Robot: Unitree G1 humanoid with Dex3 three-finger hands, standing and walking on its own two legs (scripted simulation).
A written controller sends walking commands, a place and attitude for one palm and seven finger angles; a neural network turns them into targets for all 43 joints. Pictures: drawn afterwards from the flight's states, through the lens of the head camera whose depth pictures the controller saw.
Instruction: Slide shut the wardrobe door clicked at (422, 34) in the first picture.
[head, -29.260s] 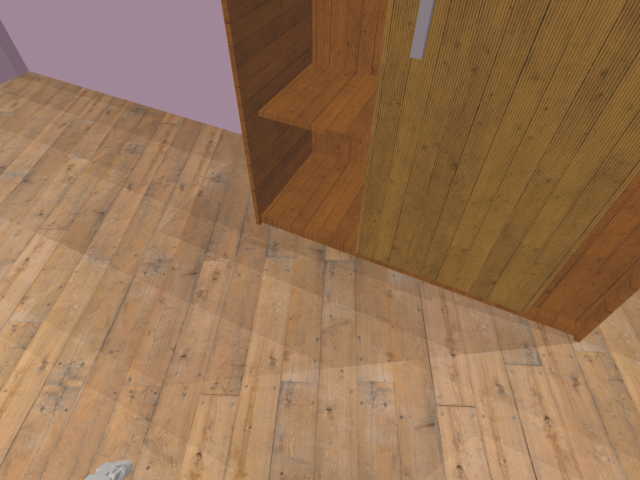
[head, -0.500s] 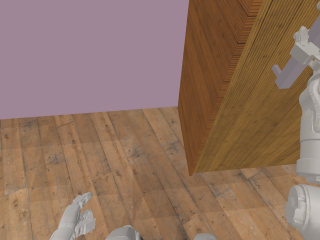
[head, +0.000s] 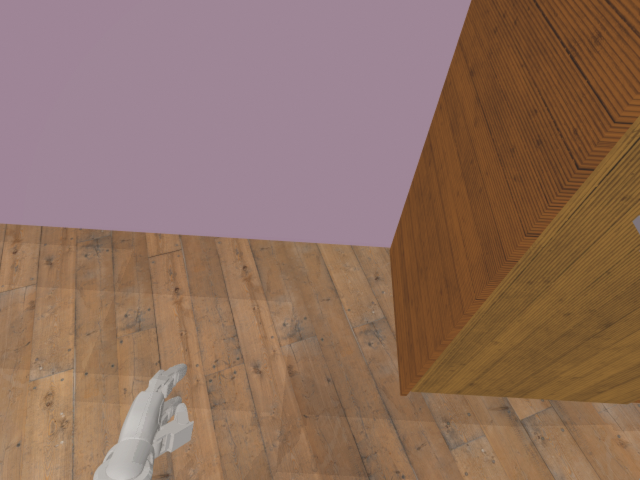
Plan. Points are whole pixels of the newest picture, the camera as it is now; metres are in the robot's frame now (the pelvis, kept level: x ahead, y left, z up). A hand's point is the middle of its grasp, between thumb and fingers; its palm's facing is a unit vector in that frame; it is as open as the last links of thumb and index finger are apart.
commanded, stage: stop walking and hold the door there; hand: right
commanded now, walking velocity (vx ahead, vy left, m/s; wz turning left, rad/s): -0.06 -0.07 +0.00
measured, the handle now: out of the picture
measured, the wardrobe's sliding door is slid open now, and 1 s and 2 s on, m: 0.00 0.00 0.00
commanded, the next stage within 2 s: none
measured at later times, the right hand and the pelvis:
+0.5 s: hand out of the picture +0.35 -0.36 +0.22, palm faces +0.55 +0.81 -0.18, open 7.0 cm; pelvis -0.03 -0.04 +0.00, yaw +4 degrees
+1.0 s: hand out of the picture +0.35 -0.36 +0.21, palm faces +0.52 +0.83 -0.20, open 7.0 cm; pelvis -0.04 -0.07 +0.00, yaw +2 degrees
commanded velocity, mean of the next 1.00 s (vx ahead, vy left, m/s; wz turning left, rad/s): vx -0.04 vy -0.08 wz -0.03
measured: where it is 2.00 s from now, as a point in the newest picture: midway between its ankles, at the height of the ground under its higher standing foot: outside the picture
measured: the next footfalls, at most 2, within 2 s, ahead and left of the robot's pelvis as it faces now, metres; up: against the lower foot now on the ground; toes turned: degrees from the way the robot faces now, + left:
left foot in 1.48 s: -0.01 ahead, -0.02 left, +0.00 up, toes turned +5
right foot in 1.78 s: +0.03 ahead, -0.31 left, +0.00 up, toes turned +8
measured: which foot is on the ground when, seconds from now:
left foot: down 0.00-1.00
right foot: down 0.00-1.00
